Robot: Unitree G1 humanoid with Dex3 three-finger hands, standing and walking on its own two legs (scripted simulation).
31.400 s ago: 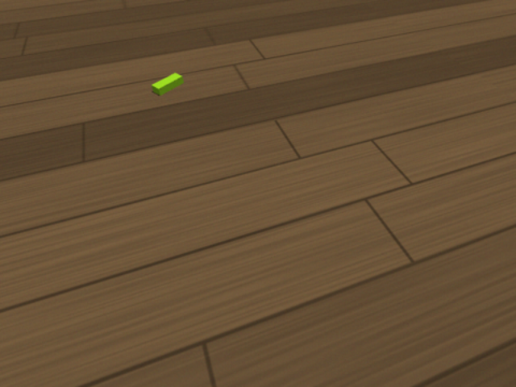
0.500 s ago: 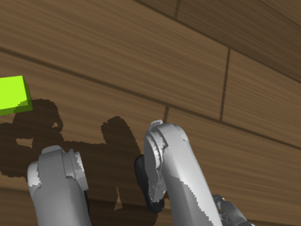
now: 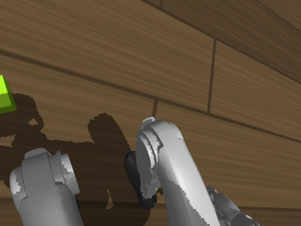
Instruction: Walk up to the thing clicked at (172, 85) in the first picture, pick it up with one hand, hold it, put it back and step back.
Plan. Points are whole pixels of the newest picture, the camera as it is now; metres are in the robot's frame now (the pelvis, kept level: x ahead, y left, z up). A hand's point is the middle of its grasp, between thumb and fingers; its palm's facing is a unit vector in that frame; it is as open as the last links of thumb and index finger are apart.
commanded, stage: rest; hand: left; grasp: from above
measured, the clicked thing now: out of the picture +0.44 +0.35 -0.26
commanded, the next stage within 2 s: open in 0.56 s
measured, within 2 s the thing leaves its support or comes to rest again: rests again in 0.40 s
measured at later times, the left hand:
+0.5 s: hand out of the picture +0.43 +0.34 -0.25, palm faces -0.47 -0.13 -0.87, open 10.8 cm
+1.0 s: hand out of the picture +0.44 +0.34 -0.25, palm faces -0.46 -0.12 -0.88, open 11.8 cm
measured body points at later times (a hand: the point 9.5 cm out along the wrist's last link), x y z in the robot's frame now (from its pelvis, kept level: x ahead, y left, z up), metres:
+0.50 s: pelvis +0.00 +0.00 +0.00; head +0.27 +0.13 +0.33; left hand +0.45 +0.34 -0.20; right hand +0.07 -0.26 -0.06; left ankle +0.06 +0.12 -0.27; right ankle +0.11 -0.12 -0.27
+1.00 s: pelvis +0.00 +0.01 +0.00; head +0.27 +0.14 +0.32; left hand +0.46 +0.34 -0.20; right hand +0.07 -0.25 -0.06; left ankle +0.06 +0.12 -0.27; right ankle +0.11 -0.12 -0.27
